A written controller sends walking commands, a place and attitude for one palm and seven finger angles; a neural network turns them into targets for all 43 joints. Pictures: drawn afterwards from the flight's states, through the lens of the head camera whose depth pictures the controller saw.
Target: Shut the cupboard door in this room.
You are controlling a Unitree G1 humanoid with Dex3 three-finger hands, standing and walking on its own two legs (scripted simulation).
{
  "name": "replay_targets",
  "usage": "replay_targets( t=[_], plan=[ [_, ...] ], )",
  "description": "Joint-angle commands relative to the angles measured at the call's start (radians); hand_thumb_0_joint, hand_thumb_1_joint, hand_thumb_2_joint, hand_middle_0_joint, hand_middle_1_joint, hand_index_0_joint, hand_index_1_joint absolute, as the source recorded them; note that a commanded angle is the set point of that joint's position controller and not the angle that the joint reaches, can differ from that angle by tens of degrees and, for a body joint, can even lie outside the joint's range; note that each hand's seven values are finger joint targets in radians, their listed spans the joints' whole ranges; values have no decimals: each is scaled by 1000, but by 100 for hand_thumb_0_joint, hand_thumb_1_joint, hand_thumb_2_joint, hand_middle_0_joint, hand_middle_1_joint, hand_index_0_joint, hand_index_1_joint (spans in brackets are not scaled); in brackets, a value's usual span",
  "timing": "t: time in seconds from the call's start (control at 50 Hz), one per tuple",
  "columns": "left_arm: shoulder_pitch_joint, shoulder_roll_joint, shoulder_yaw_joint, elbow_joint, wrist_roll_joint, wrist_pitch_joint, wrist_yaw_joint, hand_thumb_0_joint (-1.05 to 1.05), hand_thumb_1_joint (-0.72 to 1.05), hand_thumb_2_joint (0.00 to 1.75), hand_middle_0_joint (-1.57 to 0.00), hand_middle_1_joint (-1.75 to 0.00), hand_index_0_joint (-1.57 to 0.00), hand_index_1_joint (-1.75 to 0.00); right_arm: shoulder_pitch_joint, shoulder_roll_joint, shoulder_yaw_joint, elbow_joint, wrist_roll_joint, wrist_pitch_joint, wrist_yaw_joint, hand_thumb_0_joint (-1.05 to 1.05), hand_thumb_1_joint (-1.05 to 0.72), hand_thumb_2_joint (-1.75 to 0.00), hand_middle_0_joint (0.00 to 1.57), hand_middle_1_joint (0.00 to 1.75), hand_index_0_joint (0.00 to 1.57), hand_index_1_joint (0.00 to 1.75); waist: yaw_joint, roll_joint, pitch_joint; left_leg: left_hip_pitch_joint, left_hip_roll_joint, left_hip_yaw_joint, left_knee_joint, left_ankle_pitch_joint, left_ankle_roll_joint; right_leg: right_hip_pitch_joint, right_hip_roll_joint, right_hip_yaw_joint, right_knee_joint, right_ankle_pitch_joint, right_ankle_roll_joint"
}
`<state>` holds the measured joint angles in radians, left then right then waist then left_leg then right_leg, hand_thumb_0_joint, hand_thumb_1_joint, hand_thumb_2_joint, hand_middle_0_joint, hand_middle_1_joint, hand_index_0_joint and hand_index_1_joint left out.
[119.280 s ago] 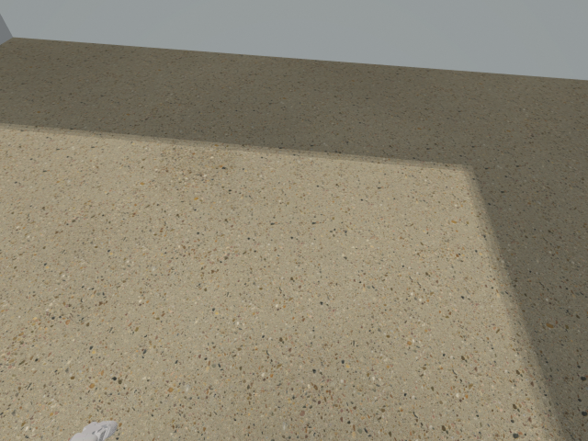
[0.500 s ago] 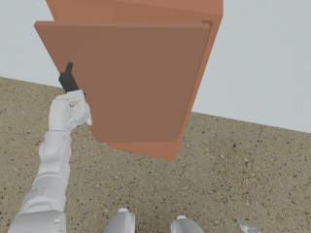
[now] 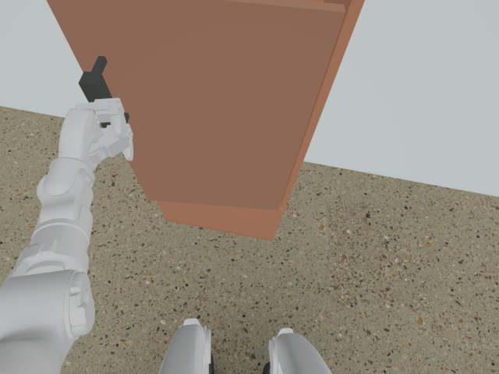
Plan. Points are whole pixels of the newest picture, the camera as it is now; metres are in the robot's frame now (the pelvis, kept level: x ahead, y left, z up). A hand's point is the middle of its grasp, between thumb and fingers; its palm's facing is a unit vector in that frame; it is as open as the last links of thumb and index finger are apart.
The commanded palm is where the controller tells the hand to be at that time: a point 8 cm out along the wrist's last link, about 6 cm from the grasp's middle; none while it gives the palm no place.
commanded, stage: push the door shut along its arc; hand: left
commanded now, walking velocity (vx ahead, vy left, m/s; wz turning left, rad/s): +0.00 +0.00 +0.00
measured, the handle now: (110, 102) +0.54 +0.22 +0.07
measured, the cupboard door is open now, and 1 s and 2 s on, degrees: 7 0 0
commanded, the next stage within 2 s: pull the fist back off the door in 0.58 s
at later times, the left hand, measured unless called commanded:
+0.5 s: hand (140, 117) +0.50 +0.17 +0.08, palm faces -0.22 -0.97 -0.03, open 3.1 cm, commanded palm +0.52 +0.19 +0.07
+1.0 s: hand (161, 104) +0.53 +0.14 +0.08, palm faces +0.03 -1.00 -0.03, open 3.1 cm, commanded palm +0.50 +0.17 +0.07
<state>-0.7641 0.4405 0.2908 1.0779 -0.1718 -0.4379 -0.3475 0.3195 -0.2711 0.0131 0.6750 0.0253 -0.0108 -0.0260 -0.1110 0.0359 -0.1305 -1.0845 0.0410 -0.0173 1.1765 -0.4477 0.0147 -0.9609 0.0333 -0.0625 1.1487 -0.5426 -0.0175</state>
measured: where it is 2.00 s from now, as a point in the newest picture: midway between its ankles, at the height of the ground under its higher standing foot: outside the picture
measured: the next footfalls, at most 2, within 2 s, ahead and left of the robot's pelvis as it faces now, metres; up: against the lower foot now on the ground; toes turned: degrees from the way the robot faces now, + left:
none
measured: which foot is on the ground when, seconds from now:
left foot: down 0.00-1.00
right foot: down 0.00-1.00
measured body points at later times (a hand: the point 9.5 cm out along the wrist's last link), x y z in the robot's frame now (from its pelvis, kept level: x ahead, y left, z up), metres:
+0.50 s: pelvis -0.01 +0.01 -0.01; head +0.12 +0.03 +0.42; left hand +0.51 +0.22 +0.08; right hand +0.00 -0.26 -0.12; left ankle +0.06 +0.11 -0.64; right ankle +0.00 -0.12 -0.64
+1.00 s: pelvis -0.04 +0.00 -0.03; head +0.10 +0.03 +0.40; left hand +0.52 +0.19 +0.08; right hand -0.04 -0.26 -0.13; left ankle +0.06 +0.11 -0.64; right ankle +0.00 -0.12 -0.64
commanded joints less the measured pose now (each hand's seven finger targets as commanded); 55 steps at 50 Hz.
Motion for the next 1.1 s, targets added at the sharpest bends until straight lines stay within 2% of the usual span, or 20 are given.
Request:
replay_targets(
  t=[0.0,0.18,0.28,0.34,0.38,0.42,0.44,0.48,0.52,0.66,0.68,0.72,0.74,0.78,0.82,0.86,0.92,0.96,1.0,1.08],
  plan=[
    [-556,161,-15,-217,-10,-59,-26,0,90,90,-130,-150,-130,-150,118,-177,-67,-66,-3,-32,-7,0,-90,-90,20,30,20,30,-68,106,-461,496,-10,-80,-110,230,19,-31,15,43,-169,235,-18],
    [-610,227,23,-154,14,-38,-39,0,90,90,-130,-150,-130,-150,153,-187,-66,-57,-9,-27,6,0,-90,-90,20,30,20,30,-74,128,-473,503,-3,-93,-108,231,13,-70,20,33,-164,213,-22],
    [-673,248,23,-103,30,-24,-42,0,90,90,-130,-150,-130,-150,167,-193,-60,-55,-10,-28,8,0,-90,-90,20,30,20,30,-99,123,-439,463,-1,-95,-97,191,17,-104,23,34,-164,183,-21],
    [-732,259,16,-97,40,-22,-51,0,90,90,-130,-150,-130,-150,178,-193,-56,-52,-13,-31,9,0,-90,-90,20,30,20,30,-115,139,-472,471,2,-101,-81,218,19,-119,25,33,-151,196,-22],
    [-732,305,51,-94,42,-17,-59,0,90,90,-130,-150,-130,-150,188,-198,-57,-52,-14,-30,8,0,-90,-90,20,30,20,30,-107,146,-497,474,3,-98,-70,246,19,-105,27,34,-146,215,-24],
    [-797,257,3,-108,42,-17,-75,0,90,90,-130,-150,-130,-150,190,-196,-59,-49,-11,-33,7,0,-90,-90,20,30,20,30,-135,143,-494,493,6,-110,-65,238,19,-154,27,29,-140,204,-20],
    [-825,230,-26,-85,41,-5,-76,0,90,90,-130,-150,-130,-150,185,-194,-55,-42,-10,-35,7,0,-90,-90,20,30,20,30,-150,154,-453,474,5,-110,-64,193,20,-183,27,28,-147,174,-20],
    [-870,260,-17,-54,43,10,-71,0,90,90,-130,-150,-130,-150,187,-202,-48,-38,-8,-42,1,0,-90,-90,20,30,20,30,-164,127,-415,419,4,-110,-63,117,25,-192,28,31,-150,128,-19],
    [-930,265,-31,-62,47,10,-74,0,90,90,-130,-150,-130,-150,187,-207,-45,-31,-5,-55,-6,0,-90,-90,20,30,20,30,-175,158,-437,425,7,-117,-54,99,26,-228,24,32,-137,115,-19],
    [-1049,179,-119,-88,52,41,-75,0,90,90,-130,-150,-130,-150,181,-212,-38,-5,-8,-107,-18,0,-90,-90,20,30,20,30,-204,232,-483,485,13,-155,-60,5,20,-329,21,15,-116,71,-22],
    [-1045,196,95,-76,-51,59,122,0,90,90,-130,-150,-130,-150,190,-198,-36,-25,-33,-112,-24,0,-90,-90,20,30,20,30,-139,211,-472,416,15,-179,-101,-67,9,-306,13,10,-108,60,-16],
    [-990,137,57,-39,10,67,298,0,90,90,-130,-150,-130,-150,192,-195,-41,-21,-57,-117,-3,0,-90,-90,20,30,20,30,-169,166,-457,383,16,-192,-127,-149,4,-311,10,2,-104,24,0],
    [-990,130,42,-28,48,63,346,0,90,90,-130,-150,-130,-150,198,-193,-43,-18,-66,-113,9,0,-90,-90,20,30,20,30,-176,152,-442,360,9,-184,-128,-165,5,-296,7,3,-111,16,1],
    [-1002,188,21,-19,145,39,393,0,90,90,-130,-150,-130,-150,215,-198,-44,-18,-80,-101,32,0,-90,-90,20,30,20,30,-182,170,-457,350,0,-165,-118,-158,9,-275,5,11,-119,7,-1],
    [-1005,229,-2,-21,224,8,393,0,90,90,-130,-150,-130,-150,222,-198,-46,-27,-86,-89,48,0,-90,-90,20,30,20,30,-184,205,-499,357,-4,-145,-99,-123,13,-257,6,21,-123,8,-6],
    [-994,235,-22,-21,243,-11,364,0,90,90,-130,-150,-130,-150,222,-199,-45,-35,-83,-75,55,0,-90,-90,20,30,20,30,-181,199,-482,351,-2,-141,-104,-130,13,-235,10,27,-134,3,-11],
    [-907,235,24,7,163,-3,307,0,90,90,-130,-150,-130,-150,208,-199,-42,-57,-70,-67,51,0,-90,-90,20,30,20,30,-156,168,-481,315,-7,-120,-104,-103,15,-166,16,39,-151,11,-14],
    [-813,278,87,22,125,12,282,0,90,90,-130,-150,-130,-150,213,-196,-39,-69,-64,-60,47,0,-90,-90,20,30,20,30,-126,119,-479,262,-7,-92,-100,-57,20,-86,18,48,-163,22,-10],
    [-704,272,103,-4,123,7,270,0,90,90,-130,-150,-130,-150,221,-188,-41,-86,-63,-51,52,0,-90,-90,20,30,20,30,-87,132,-509,280,-8,-75,-103,14,19,-42,21,49,-159,63,-11],
    [-545,247,122,-84,110,-1,271,0,90,90,-130,-150,-130,-150,222,-171,-53,-109,-54,-19,58,0,-90,-90,20,30,20,30,-59,46,-478,247,-9,-36,-109,98,25,77,24,63,-185,151,1]
  ],
)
